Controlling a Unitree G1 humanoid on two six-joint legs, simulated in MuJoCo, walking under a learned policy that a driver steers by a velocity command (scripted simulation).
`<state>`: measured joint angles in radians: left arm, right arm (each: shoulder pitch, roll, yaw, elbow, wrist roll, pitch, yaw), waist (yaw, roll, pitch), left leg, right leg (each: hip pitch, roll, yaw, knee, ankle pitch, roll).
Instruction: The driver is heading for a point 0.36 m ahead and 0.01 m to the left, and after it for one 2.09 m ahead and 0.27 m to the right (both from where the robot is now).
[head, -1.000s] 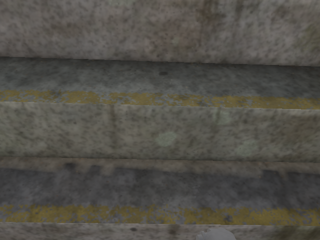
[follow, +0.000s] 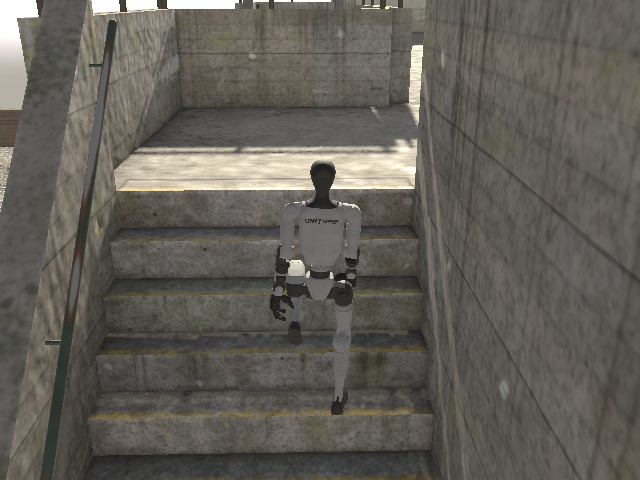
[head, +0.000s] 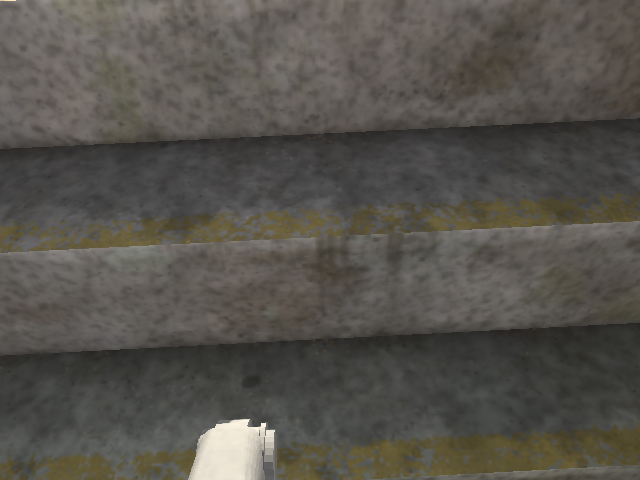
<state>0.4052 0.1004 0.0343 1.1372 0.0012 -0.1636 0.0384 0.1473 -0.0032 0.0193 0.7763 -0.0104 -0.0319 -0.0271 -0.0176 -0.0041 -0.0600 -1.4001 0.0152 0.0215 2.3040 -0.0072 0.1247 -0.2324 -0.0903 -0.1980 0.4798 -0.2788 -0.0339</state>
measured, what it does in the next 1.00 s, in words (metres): climbs: left foot 0.23 m higher, then right foot 0.23 m higher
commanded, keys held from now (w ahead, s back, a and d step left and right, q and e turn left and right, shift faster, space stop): w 1.00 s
